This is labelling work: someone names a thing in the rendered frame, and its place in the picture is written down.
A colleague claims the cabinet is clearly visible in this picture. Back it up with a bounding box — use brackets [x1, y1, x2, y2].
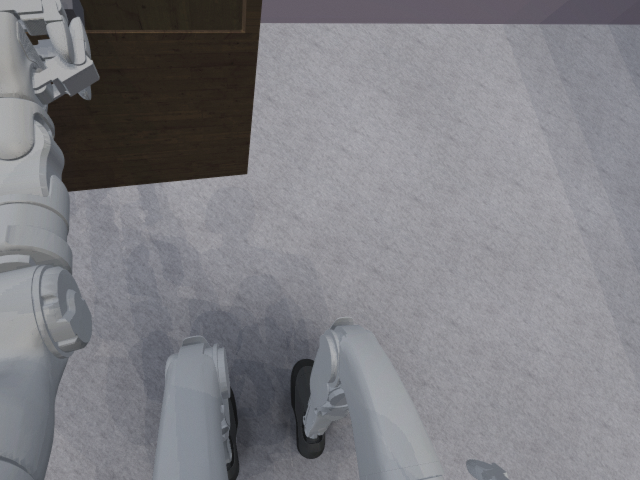
[25, 0, 262, 192]

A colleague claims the robot left forearm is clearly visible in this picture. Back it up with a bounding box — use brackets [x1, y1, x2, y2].
[0, 97, 73, 275]

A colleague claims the robot right foot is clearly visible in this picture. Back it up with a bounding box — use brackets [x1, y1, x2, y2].
[291, 359, 325, 459]

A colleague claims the left robot upper arm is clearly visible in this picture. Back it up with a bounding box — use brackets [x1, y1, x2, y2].
[0, 264, 92, 480]

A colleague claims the handle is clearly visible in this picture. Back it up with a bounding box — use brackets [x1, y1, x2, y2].
[47, 0, 85, 37]

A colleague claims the drawer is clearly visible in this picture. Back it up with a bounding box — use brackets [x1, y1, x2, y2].
[13, 0, 243, 30]

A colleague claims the right robot shin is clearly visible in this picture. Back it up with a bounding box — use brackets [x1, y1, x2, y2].
[303, 317, 376, 437]

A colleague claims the robot right hand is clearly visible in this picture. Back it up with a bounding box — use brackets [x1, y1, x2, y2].
[466, 459, 509, 480]

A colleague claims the robot left hand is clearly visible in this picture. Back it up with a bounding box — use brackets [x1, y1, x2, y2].
[0, 0, 100, 113]

